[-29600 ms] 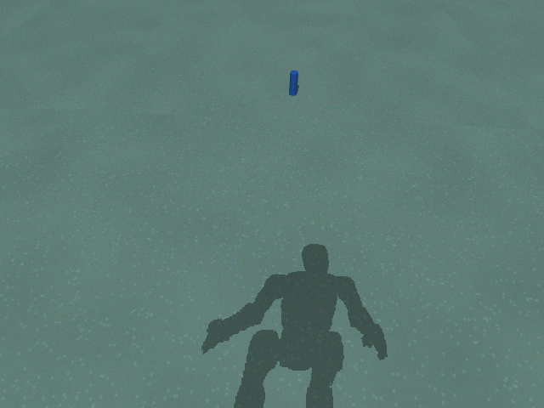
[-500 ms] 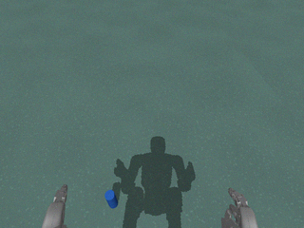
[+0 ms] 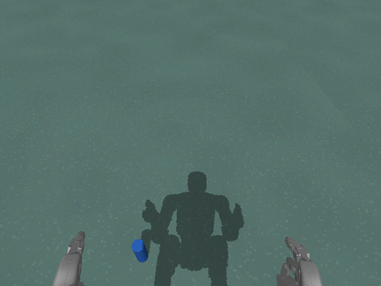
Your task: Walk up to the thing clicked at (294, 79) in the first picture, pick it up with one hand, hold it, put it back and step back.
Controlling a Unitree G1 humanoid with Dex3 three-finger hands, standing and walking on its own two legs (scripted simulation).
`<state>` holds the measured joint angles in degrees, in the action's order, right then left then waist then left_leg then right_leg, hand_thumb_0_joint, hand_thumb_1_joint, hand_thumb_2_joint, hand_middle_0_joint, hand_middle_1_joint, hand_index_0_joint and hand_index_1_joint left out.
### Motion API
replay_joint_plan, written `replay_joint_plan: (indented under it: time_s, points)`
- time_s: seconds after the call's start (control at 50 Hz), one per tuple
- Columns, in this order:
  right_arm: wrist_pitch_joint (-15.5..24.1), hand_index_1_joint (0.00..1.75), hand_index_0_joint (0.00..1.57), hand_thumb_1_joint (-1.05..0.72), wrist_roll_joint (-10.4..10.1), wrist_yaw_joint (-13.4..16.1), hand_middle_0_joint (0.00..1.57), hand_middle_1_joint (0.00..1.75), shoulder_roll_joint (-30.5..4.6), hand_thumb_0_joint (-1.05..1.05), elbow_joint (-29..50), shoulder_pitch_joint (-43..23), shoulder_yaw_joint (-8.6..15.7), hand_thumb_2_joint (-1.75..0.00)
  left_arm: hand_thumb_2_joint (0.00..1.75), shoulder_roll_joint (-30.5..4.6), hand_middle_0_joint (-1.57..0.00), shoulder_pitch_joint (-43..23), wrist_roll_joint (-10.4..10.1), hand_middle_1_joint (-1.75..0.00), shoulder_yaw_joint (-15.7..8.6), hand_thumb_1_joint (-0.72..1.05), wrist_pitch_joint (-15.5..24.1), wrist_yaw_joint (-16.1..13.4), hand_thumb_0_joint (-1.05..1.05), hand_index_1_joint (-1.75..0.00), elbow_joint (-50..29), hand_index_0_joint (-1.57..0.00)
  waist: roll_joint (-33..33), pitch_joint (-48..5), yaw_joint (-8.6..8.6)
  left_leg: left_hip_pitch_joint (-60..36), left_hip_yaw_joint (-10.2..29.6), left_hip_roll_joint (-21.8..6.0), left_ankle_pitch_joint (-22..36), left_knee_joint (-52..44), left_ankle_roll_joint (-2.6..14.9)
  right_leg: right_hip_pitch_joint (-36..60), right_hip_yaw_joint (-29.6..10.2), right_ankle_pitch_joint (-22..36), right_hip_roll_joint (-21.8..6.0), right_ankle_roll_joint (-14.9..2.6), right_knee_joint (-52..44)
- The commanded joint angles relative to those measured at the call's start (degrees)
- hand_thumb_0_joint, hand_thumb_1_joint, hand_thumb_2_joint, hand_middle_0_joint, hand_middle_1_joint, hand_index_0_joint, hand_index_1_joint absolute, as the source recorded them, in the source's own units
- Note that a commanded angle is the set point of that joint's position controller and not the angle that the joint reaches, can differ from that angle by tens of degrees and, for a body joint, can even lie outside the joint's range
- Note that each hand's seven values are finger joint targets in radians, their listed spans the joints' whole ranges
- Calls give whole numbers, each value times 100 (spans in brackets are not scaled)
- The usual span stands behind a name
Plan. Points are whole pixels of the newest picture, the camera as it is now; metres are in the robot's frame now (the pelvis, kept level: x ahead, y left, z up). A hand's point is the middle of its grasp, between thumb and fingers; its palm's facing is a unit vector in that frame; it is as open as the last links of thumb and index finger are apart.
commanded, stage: stand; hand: left
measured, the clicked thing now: (140, 251) +0.39 +0.21 -0.65
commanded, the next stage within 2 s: none
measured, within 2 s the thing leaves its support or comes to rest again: neither
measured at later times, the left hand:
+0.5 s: hand out of the picture +0.15 +0.21 -0.09, palm faces -0.03 -0.94 -0.33, open 9.7 cm
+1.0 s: hand out of the picture +0.04 +0.26 -0.11, palm faces -0.01 -0.94 -0.34, open 7.4 cm
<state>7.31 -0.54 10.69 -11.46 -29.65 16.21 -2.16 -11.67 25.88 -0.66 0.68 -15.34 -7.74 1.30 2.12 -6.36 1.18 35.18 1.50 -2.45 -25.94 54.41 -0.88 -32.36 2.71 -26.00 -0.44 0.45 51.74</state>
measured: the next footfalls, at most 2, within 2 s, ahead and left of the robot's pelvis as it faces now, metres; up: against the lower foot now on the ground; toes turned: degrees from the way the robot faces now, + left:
none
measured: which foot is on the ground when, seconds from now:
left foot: down 0.00-1.00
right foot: down 0.00-1.00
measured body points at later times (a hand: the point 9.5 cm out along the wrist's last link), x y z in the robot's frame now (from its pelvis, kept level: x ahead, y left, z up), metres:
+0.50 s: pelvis -0.01 +0.00 +0.01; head +0.01 +0.00 +0.46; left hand +0.15 +0.26 -0.07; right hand +0.14 -0.26 -0.09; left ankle +0.02 +0.13 -0.69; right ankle +0.00 -0.13 -0.69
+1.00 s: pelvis -0.01 +0.01 +0.05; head -0.01 +0.01 +0.50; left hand +0.04 +0.31 -0.08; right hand +0.06 -0.26 -0.09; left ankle +0.02 +0.13 -0.69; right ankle +0.00 -0.13 -0.69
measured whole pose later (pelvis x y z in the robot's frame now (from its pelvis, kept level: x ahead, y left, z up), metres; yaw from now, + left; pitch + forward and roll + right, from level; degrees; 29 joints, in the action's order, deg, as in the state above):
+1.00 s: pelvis -0.01 +0.01 +0.05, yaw +0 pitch -4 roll +0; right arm 0.0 1.7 0.4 -16.7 -60.4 9.8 0.5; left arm -18.1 11.4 1.5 -0.1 -0.1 -1.2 60.2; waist 0.4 3.2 -0.8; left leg 11.0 -0.8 0.3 -12.2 26.6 0.6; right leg -9.7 1.1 -13.3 -2.8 1.9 26.5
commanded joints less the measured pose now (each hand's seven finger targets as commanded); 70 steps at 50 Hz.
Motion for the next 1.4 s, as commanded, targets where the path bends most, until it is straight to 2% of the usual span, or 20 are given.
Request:
replay_joint_plan:
  time_s: [0.0, 0.04, 0.1, 0.12, 0.16, 0.26, 0.32, 0.34, 0.36, 0.38, 0.42, 0.48, 0.6, 0.66, 0.86, 0.96, 1.06, 1.14, 1.22, 1.38]
  points:
    - [345, 30, 20, -90, 17, 57, 20, 30, -653, 0, 949, -467, 296, -90, 4, -528, -5, -202, 51, -5, -325, -58, 317, -39, 0, -5, -1018, -5, -26, -331, -8, -414, -124, 167, 804, -977, 102, 93, 96, 756, 166, -74, -917]
    - [342, 30, 20, -90, 26, 59, 20, 30, -661, 0, 947, -436, 304, -90, 3, -550, -5, -149, 47, -5, -341, -59, 319, -39, 0, -5, -1049, -5, -12, -428, -13, -460, -135, 179, 892, -944, 107, 147, 85, 853, 161, -67, -928]
    - [350, 30, 20, -90, 20, 59, 20, 30, -639, 0, 927, -435, 289, -90, 27, -627, -20, -262, 43, -29, -386, -35, 337, -53, 0, -29, -1229, -20, 80, -467, -63, -490, -139, 180, 974, -918, 100, 184, 73, 931, 144, -78, -899]
    - [346, 30, 20, -90, 30, 64, 20, 30, -658, 0, 917, -425, 297, -90, 35, -523, -20, -150, 51, -30, -316, -27, 324, -38, 0, -30, -997, -20, -34, -468, 13, -481, -144, 177, 993, -893, 111, 176, 67, 959, 152, -65, -902]
    - [350, 30, 20, -90, 24, 64, 20, 30, -647, 0, 932, -421, 301, -90, 51, -638, -20, -299, 47, -30, -385, -11, 359, -51, 0, -30, -1288, -20, -10, -514, -40, -456, -141, 187, 964, -890, 111, 200, 68, 929, 143, -72, -902]
    - [341, 30, 20, -90, 37, 72, 20, 30, -656, 0, 907, -411, 307, -90, 90, -523, -20, -160, 47, -30, -311, 29, 338, -38, 0, -30, -983, -20, -112, -415, 20, -430, -178, 200, 1068, -812, 135, 159, 37, 1113, 125, -34, -950]
    - [350, 30, 20, -90, 28, 69, 20, 30, -657, 0, 908, -440, 304, -90, 90, -556, -20, -217, 60, -30, -346, 53, 363, -50, 0, -30, -1073, -20, -74, -428, -23, -436, -162, 188, 966, -879, 118, 174, 60, 959, 132, -62, -916]
    - [-53, 30, 20, -90, 669, -273, 20, 30, -1534, 0, -331, -733, 583, -90, 90, -1339, -20, -1154, 595, -30, -568, 61, 1007, 232, 0, -30, 938, -20, -483, 426, -182, -693, 245, -56, 1720, -1126, 312, 705, -471, 1357, -316, -411, -1092]
    - [-224, 30, 20, -90, 739, -490, 20, 30, -1479, 0, -585, -666, 637, -90, 90, -1392, -20, -916, 652, -30, -612, 69, 1254, 381, 0, -30, 1475, -20, -649, 106, -219, -908, 59, -40, 1695, -1024, 446, 860, -665, 1552, -441, -535, -1159]
    - [-301, 30, 20, -90, 681, -593, 20, 30, -1395, 0, -640, -661, 631, -90, 90, -1441, -20, -982, 659, -30, -599, 77, 1410, 449, 0, -30, 1689, -20, -700, 39, -137, -954, 65, -16, 1640, -1052, 477, 931, -807, 1577, -484, -584, -1196]
    - [-363, 30, 20, -90, 503, -765, 20, 30, -1325, 0, -735, -695, 601, -90, 90, -1478, -20, -1139, 506, -30, -537, 90, 1587, 565, 0, -30, 2061, -20, -392, 143, -139, -1105, 141, 40, 1240, -1345, 503, 928, -817, 1216, -485, -543, -1347]
    - [-368, 30, 20, -90, 326, -935, 20, 30, -1410, 0, -963, -744, 676, -90, 90, -1482, -20, -1247, 355, -30, -510, 90, 1684, 636, 0, -30, 2647, -20, -291, -34, -215, -1439, 222, -1, 1346, -1535, 443, 1113, -740, 1402, -481, -448, -1448]
    - [-451, 30, 20, -90, 362, -979, 20, 30, -1431, 0, -1486, -909, 669, -90, 90, -1528, -20, -1522, 317, -30, -469, 90, 1761, 598, 0, -30, 3686, -20, -56, 217, -243, -1587, 386, -150, 1357, -2185, 441, 1500, -570, 1432, -448, -302, -1756]
    - [-498, 30, 20, -90, 330, -980, 20, 30, -1500, 0, -1749, -894, 665, -90, 90, -1588, -20, -1553, 308, -30, -438, 90, 1768, 592, 0, -30, 4131, -20, -87, 521, -208, -1612, 418, -163, 1043, -2509, 401, 1591, -623, 1253, -488, -299, -2153]
    - [-551, 30, 20, -90, 242, -954, 20, 30, -1726, 0, -2508, -888, 578, -90, 90, -1692, -20, -1598, 216, -30, -352, 90, 1716, 585, 0, -30, 5267, -20, -33, 683, -217, -2296, 520, -320, 1598, -3350, 289, 2195, -585, 1619, -546, -171, -2847]
    - [-578, 30, 20, -90, 216, -946, 20, 30, -1752, 0, -2779, -899, 552, -90, 90, -1723, -20, -1684, 216, -30, -318, 90, 1697, 591, 0, -30, 5649, -20, -94, 766, -184, -2392, 527, -357, 1303, -3681, 262, 2366, -582, 1601, -591, -122, -3102]
    - [-582, 30, 20, -90, 184, -962, 20, 30, -1722, 0, -2979, -946, 517, -90, 90, -1796, -20, -1821, 219, -30, -292, 90, 1731, 599, 0, -30, 5882, -20, -274, 812, -148, -2607, 458, -320, 1611, -3720, 205, 2344, -648, 1614, -657, -89, -3348]
    - [-612, 30, 20, -90, 199, -965, 20, 30, -1787, 0, -3086, -1058, 528, -90, 90, -1784, -20, -1835, 221, -30, -283, 90, 1682, 618, 0, -30, 6037, -20, -119, 1001, -181, -2400, 496, -335, 958, -3958, 180, 2307, -583, 1309, -591, -77, -3410]
    - [-628, 30, 20, -90, 198, -984, 20, 30, -1789, 0, -3138, -1105, 525, -90, 90, -1839, -20, -1869, 227, -30, -299, 90, 1683, 632, 0, -30, 6131, -20, -141, 1002, -192, -2311, 502, -335, 728, -4027, 174, 2326, -589, 1124, -585, -71, -3441]
    - [-625, 30, 20, -90, 171, -1004, 20, 30, -1814, 0, -3233, -1095, 505, -90, 90, -1892, -20, -1965, 209, -30, -295, 90, 1712, 644, 0, -30, 6200, -20, -261, 886, -142, -2575, 396, -324, 1153, -3862, 173, 2215, -718, 1129, -666, -87, -3620]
